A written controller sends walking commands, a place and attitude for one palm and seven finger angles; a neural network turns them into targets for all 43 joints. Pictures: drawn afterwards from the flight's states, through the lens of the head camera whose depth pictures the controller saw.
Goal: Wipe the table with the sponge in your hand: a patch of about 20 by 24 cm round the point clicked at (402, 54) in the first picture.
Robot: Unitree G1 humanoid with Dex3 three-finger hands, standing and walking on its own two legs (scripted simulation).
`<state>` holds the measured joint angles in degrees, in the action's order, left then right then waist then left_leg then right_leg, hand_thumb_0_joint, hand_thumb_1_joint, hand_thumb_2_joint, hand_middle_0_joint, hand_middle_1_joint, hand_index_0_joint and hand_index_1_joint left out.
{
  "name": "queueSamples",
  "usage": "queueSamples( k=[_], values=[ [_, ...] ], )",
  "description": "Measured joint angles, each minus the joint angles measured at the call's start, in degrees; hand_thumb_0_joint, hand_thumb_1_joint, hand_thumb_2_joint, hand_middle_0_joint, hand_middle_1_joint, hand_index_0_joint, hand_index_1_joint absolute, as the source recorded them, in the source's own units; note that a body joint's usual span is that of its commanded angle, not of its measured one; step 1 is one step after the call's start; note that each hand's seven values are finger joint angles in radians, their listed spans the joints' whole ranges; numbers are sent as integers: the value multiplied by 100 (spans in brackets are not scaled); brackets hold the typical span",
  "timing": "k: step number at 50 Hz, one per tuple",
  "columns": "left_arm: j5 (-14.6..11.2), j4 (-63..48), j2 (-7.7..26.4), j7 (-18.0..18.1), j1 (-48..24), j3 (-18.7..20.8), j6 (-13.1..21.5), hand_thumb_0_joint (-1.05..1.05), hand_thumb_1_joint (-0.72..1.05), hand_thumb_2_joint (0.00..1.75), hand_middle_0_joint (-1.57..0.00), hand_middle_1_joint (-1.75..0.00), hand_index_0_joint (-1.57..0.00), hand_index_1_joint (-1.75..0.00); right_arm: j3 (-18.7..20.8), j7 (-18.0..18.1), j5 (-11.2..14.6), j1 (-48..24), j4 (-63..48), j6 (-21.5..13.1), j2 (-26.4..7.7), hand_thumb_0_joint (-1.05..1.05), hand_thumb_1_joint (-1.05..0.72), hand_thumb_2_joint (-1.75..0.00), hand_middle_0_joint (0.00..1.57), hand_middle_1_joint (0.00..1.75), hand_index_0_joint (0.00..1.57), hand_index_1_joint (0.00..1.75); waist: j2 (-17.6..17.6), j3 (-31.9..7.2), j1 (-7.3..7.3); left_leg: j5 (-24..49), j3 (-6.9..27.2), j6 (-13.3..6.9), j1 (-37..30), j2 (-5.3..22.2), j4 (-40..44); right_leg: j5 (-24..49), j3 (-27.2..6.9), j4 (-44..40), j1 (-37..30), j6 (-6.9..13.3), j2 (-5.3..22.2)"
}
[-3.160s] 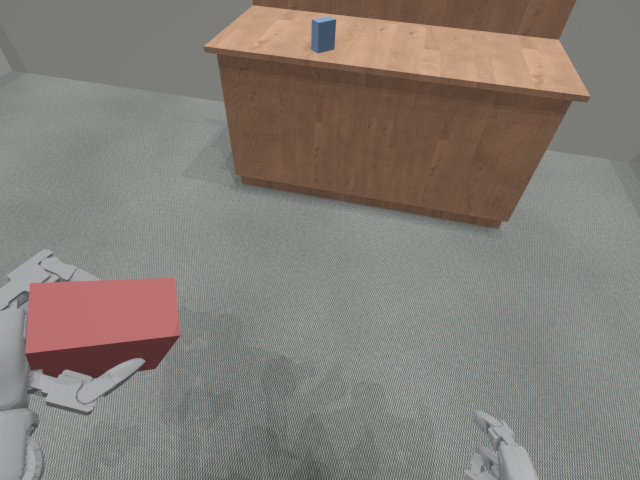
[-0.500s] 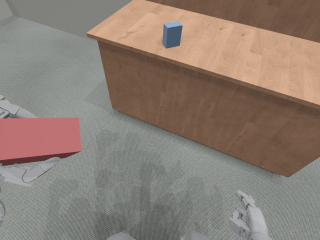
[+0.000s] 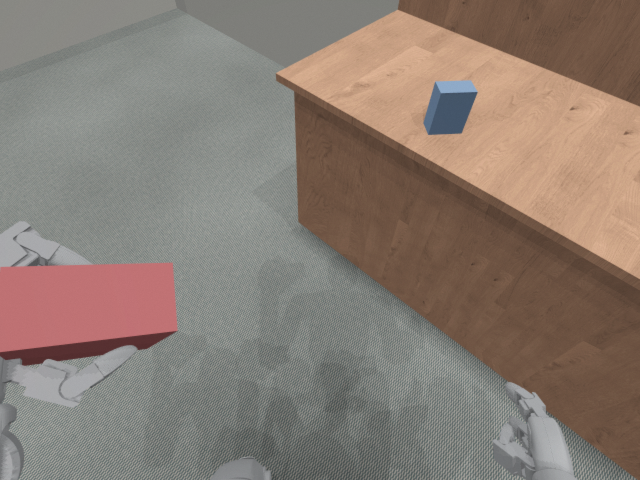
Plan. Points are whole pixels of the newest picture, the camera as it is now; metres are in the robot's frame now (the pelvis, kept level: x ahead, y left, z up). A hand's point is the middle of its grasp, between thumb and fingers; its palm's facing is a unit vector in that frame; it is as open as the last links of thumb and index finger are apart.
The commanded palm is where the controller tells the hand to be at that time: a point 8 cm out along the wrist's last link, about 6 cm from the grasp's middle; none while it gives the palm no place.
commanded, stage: turn to face it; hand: left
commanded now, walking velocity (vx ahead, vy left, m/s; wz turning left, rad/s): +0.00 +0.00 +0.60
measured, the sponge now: (113, 315) +0.23 +0.20 +0.16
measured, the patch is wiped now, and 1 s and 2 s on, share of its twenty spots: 0.00 0.00 0.00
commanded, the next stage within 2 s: none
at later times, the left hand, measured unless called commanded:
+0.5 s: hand (136, 301) +0.24 +0.17 +0.17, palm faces +0.42 -0.82 -0.39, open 9.8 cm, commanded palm +0.18 +0.22 +0.18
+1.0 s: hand (242, 319) +0.23 +0.08 +0.17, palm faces +0.14 -0.87 -0.47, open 9.8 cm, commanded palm +0.20 +0.13 +0.18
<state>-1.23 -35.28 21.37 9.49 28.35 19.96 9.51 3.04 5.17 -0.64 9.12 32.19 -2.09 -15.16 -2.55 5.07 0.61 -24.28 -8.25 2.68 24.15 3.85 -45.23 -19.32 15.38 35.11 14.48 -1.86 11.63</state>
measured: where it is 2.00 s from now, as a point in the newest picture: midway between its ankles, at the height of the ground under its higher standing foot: outside the picture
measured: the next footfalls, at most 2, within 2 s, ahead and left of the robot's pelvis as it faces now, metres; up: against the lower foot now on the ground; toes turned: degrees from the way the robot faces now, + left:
left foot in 0.04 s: +0.08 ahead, +0.13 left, +0.00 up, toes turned +10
right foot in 0.36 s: +0.10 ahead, -0.12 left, +0.00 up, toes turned -5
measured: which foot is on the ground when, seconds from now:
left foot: up 0.00-0.02, down 0.04-0.38, up 0.40-0.78, down 0.80-1.00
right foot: down 0.00-0.04, up 0.06-0.34, down 0.36-0.84, up 0.86-1.00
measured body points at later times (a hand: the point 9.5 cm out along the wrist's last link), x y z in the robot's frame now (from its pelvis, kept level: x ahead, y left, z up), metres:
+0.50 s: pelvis +0.01 -0.06 +0.00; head +0.03 -0.09 +0.45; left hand +0.21 +0.21 +0.20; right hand +0.20 -0.26 -0.10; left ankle +0.00 +0.10 -0.67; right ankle +0.06 -0.12 -0.73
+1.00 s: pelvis -0.05 -0.08 -0.01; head -0.04 -0.10 +0.44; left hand +0.22 +0.13 +0.19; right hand +0.04 -0.34 -0.10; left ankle -0.01 +0.09 -0.73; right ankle -0.02 -0.17 -0.72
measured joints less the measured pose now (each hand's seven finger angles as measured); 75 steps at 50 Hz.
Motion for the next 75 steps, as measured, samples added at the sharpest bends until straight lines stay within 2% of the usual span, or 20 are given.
queueSamples(
  k=[3, 5, 8, 12, 17, 18, 19, 22, 26, 31, 39, 42, 46, 49, 51, 53, 56, 59, 64, 75],
  values=[
    [-114, -417, 248, 109, 99, 288, 114, -1, -46, 98, -78, -133, -78, -133, 103, 4, 16, -32, -283, -14, -28, 2, -91, -90, 20, 30, 20, 30, -93, -21, 26, 1083, -88, -240, -358, -122, 979, -423, -183, 1064, 410, -127, 120],
    [-106, -273, 379, 76, -114, 392, 225, -1, -46, 98, -78, -133, -78, -133, 138, -70, 43, -110, -226, -94, 141, 1, -91, -90, 19, 30, 20, 30, -120, 33, 28, 889, 32, -392, -267, -119, 691, -1183, -720, 2256, 832, -196, -173],
    [-58, -35, 387, 7, -239, 427, 206, -1, -46, 98, -78, -133, -78, -133, -28, -276, 117, -106, -91, -173, 397, 1, -91, -90, 19, 29, 20, 30, -35, -42, 5, 829, 243, -345, -342, -28, 877, -1180, -1024, 3025, 1289, -209, -611],
    [-97, -23, 134, -9, -4, 260, 131, -1, -46, 98, -78, -133, -78, -133, -313, -394, 123, 58, -18, -280, 661, 1, -91, -90, 20, 30, 20, 30, 135, -158, -115, 1055, 347, -217, -610, 83, 1339, -517, -1002, 2045, 1233, -163, -833],
    [-46, 322, -1, -31, 10, 63, 38, -1, -46, 98, -78, -133, -78, -133, -611, -310, 92, 227, 75, -372, 828, 1, -90, -90, 20, 30, 20, 30, 321, -267, -404, 998, 251, -11, -810, 215, 1334, 8, -908, 267, 510, -136, -1031],
    [-18, 443, -7, -35, -81, 57, 10, -1, -46, 98, -78, -133, -78, -133, -639, -303, 89, 230, 85, -381, 833, 1, -90, -90, 20, 30, 20, 30, 344, -280, -466, 907, 206, 41, -778, 246, 1174, 215, -902, -21, 356, -85, -1059],
    [17, 601, -89, -47, -226, 15, -10, -1, -46, 98, -78, -134, -78, -133, -643, -301, 85, 191, 119, -378, 788, 1, -90, -90, 20, 30, 21, 30, 480, -262, -508, 800, 212, 80, -726, 357, 976, 339, -886, -37, 343, 151, -1167],
    [20, 979, -318, -70, -608, -142, -111, -1, -46, 98, -78, -134, -78, -133, -582, -313, 66, 49, 304, -311, 643, 1, -90, -90, 20, 30, 21, 30, 566, -282, -506, -119, 468, 81, -314, 189, -188, 373, -963, 111, 503, 639, -1248],
    [-34, 1013, -404, -89, -534, -191, -91, -1, -46, 98, -78, -134, -78, -133, -500, -305, 38, -86, 307, -123, 448, 2, -90, -90, 20, 30, 21, 30, 367, -286, -312, -129, 622, 157, 30, -149, -1415, 684, -1252, -257, 514, 740, -1288],
    [-89, 661, -87, -142, -92, -93, 90, -1, -46, 99, -78, -134, -78, -133, -292, -269, 35, 4, 60, 87, 186, 1, -90, -90, 20, 30, 20, 30, 165, -425, -103, -104, 607, 146, -238, -241, -617, 1067, -1559, -705, 571, 817, -1458],
    [-115, 495, 107, -122, -68, 71, 127, -1, -46, 99, -78, -134, -78, -133, -78, -307, 130, 229, -189, 408, -141, 1, -91, -90, 19, 30, 20, 30, 25, -568, -165, 74, 569, -60, -1037, -288, 1467, 1521, -1952, -989, 789, 825, -1813],
    [-95, 537, 96, -158, -212, 71, 145, -1, -46, 99, -78, -134, -78, -133, -96, -300, 132, 265, -262, 427, -73, 1, -91, -90, 19, 30, 20, 30, -10, -476, -184, 943, 422, -90, -1191, -180, 1866, 1098, -2030, -551, 1004, 585, -1935],
    [-3, 735, 89, -192, -166, 118, 120, -1, -46, 99, -78, -134, -78, -133, -166, -299, 142, 419, -305, 274, 226, 1, -91, -90, 19, 30, 20, 30, 100, -419, -219, 782, 202, 65, -1245, 61, 1629, -222, -1642, 1371, 1459, 95, -1714],
    [15, 802, -22, -169, -99, 57, 41, -1, -46, 99, -78, -134, -77, -134, -298, -360, 164, 519, -256, 95, 373, 1, -91, -90, 20, 30, 20, 30, 356, -307, -336, 629, 21, 215, -1299, 382, 1407, -376, -1287, 1114, 1116, -49, -1377],
    [36, 801, -16, -155, -163, 33, 13, -1, -46, 99, -78, -134, -77, -134, -390, -414, 156, 552, -224, -26, 459, 1, -90, -90, 20, 30, 20, 30, 476, -181, -373, 469, -65, 335, -1241, 595, 1080, -91, -1166, 451, 689, -73, -1225],
    [81, 828, -13, -154, -410, -3, 30, -1, -46, 99, -78, -134, -77, -134, -442, -453, 149, 467, -142, -90, 489, 1, -90, -90, 20, 30, 20, 30, 666, 50, -351, 242, 61, 322, -1012, 835, 456, 541, -958, 294, 632, 319, -1356],
    [-20, 781, -57, -144, -601, -38, 41, -1, -46, 99, -78, -134, -77, -134, -462, -474, 125, 190, 81, 40, 483, 1, -90, -90, 20, 30, 20, 30, 582, 250, -273, -305, 638, 226, -314, 399, -1122, 523, -1088, 357, 825, 809, -1475],
    [-118, 564, -53, -130, -298, 7, 109, -1, -46, 99, -78, -134, -77, -134, -446, -489, 78, 41, 111, 240, 426, 2, -90, -90, 20, 30, 20, 30, 462, 270, -119, -61, 807, 255, 69, 60, -1826, 838, -1314, -47, 822, 890, -1598],
    [-183, 386, 196, -130, 210, 144, 247, -1, -46, 99, -78, -134, -77, -134, -300, -429, 50, 98, 49, 433, 271, 2, -91, -90, 20, 30, 20, 30, 271, 5, -14, 8, 755, 246, -9, -187, -1045, 1344, -1658, -744, 729, 959, -1768],
    [-117, 674, -27, -67, -109, -71, 90, -1, -46, 99, -77, -134, -77, -134, -107, -441, 103, 149, -179, 725, -85, 1, -91, -90, 20, 30, 20, 30, -15, -542, -217, -285, 602, -118, -997, -446, 1344, 2138, -2233, -1606, 812, 907, -2101]
  ],
)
